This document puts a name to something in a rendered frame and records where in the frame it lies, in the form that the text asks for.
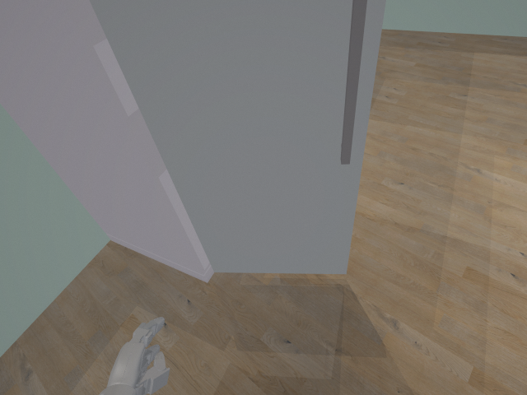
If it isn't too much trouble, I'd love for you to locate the robot left hand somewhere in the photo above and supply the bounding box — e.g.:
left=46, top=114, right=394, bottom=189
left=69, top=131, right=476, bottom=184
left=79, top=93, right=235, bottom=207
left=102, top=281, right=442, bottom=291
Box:
left=107, top=317, right=170, bottom=395

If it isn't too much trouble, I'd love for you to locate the fridge door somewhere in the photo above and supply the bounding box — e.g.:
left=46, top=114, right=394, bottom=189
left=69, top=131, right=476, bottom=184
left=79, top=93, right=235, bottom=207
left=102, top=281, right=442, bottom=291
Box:
left=90, top=0, right=386, bottom=274

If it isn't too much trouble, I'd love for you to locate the handle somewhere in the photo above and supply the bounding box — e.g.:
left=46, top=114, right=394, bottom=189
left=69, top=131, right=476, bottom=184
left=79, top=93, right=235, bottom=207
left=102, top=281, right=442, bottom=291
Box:
left=341, top=0, right=367, bottom=165

